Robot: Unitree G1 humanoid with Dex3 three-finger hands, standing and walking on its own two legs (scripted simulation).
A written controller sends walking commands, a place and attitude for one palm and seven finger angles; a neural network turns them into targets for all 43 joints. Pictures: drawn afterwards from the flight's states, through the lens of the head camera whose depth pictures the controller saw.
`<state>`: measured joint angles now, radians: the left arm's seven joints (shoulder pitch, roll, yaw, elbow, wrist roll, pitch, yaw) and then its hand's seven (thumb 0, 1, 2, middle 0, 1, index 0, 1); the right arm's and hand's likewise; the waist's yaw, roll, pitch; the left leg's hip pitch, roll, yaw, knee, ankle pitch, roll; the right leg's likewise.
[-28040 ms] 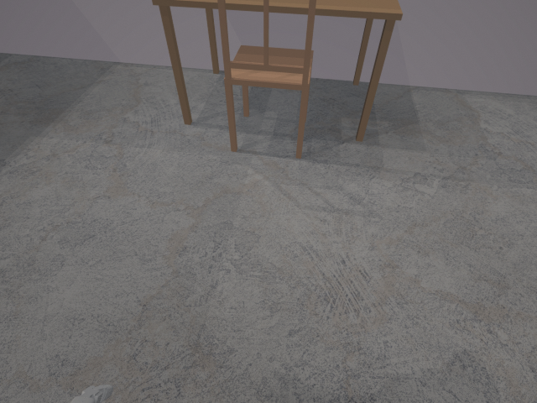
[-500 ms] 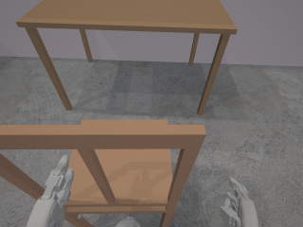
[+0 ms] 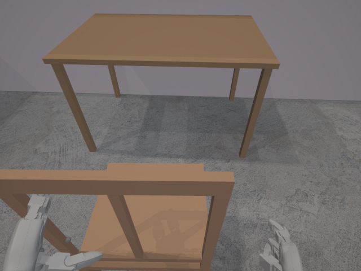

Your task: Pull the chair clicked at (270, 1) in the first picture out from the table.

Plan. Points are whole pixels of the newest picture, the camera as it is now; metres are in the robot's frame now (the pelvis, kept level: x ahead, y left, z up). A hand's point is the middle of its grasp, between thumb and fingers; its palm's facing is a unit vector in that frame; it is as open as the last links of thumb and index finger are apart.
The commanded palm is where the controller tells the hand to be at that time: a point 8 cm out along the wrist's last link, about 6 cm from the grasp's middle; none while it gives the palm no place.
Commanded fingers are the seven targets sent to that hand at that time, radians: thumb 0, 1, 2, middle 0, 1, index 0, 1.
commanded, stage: draw the hand back to the body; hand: left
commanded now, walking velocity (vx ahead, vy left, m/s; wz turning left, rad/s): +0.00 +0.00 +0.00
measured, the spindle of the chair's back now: (129, 230) +0.22 +0.15 -0.03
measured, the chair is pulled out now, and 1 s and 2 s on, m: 0.63 0.62 0.67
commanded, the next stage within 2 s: step back with the hand held close in 0.78 s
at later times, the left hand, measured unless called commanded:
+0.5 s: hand (56, 221) +0.18 +0.25 +0.09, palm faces +0.34 -0.80 -0.49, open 7.6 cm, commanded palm +0.16 +0.29 +0.20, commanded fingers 0.00 0.90 0.90 -0.20 -0.30 -0.20 -0.30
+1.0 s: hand (66, 224) +0.17 +0.23 +0.10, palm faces +0.33 -0.82 -0.47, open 6.9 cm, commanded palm +0.15 +0.27 +0.20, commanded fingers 0.00 0.90 0.90 -0.20 -0.30 -0.20 -0.30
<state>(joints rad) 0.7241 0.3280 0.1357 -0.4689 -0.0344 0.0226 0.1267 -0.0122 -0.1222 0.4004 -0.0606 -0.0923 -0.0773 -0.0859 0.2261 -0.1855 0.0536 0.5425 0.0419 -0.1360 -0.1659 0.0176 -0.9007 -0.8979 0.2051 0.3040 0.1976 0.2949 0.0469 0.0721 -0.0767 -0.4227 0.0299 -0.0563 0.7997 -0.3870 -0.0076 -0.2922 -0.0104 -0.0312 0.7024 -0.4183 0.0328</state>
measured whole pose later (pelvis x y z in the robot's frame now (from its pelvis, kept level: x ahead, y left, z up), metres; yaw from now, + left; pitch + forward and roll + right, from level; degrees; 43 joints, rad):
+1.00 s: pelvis +0.01 -0.04 +0.02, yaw +1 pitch -4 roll -1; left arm 0.55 0.40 0.20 -0.37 -0.09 0.19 0.13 0.01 0.89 0.89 -0.21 -0.31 -0.33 -0.30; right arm 0.17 -0.23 0.05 0.63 0.04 -0.19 -0.13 0.02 -0.90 -0.90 0.21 0.30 0.20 0.30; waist 0.10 0.08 0.08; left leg -0.19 0.04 -0.07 0.54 -0.28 -0.05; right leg -0.08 0.00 -0.05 0.50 -0.35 -0.01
